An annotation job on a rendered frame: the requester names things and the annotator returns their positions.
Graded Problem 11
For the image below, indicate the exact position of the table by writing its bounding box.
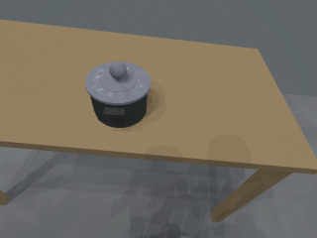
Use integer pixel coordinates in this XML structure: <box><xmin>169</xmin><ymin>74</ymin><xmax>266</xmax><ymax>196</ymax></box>
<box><xmin>0</xmin><ymin>19</ymin><xmax>317</xmax><ymax>222</ymax></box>

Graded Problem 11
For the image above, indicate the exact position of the knob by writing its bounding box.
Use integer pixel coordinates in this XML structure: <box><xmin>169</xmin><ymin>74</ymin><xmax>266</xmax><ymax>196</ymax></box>
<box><xmin>109</xmin><ymin>61</ymin><xmax>127</xmax><ymax>79</ymax></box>

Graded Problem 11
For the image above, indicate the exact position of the pot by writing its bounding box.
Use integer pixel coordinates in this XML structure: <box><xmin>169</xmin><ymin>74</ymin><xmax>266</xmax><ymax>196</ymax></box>
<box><xmin>90</xmin><ymin>95</ymin><xmax>148</xmax><ymax>128</ymax></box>

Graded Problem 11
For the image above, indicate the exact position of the lid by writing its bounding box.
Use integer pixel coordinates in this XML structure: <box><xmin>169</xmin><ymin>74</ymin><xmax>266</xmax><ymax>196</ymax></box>
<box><xmin>85</xmin><ymin>61</ymin><xmax>152</xmax><ymax>106</ymax></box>

